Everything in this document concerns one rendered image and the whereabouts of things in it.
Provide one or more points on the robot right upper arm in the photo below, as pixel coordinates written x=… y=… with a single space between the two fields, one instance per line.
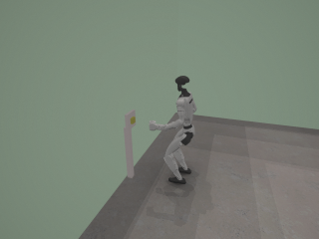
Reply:
x=194 y=108

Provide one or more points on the panel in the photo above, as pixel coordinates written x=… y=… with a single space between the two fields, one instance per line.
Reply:
x=129 y=143

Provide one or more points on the button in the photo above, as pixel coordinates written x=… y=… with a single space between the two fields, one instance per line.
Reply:
x=133 y=120

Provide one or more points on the robot left hand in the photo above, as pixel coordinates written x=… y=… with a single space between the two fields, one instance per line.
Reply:
x=153 y=125

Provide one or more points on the left robot shin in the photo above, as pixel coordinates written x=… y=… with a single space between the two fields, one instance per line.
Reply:
x=172 y=165

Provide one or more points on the robot left upper arm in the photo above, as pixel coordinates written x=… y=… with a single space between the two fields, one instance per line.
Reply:
x=180 y=104

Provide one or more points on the left robot forearm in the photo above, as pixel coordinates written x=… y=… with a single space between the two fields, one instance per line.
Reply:
x=170 y=125

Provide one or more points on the humanoid robot torso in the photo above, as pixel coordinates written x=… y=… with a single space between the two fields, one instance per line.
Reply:
x=188 y=116

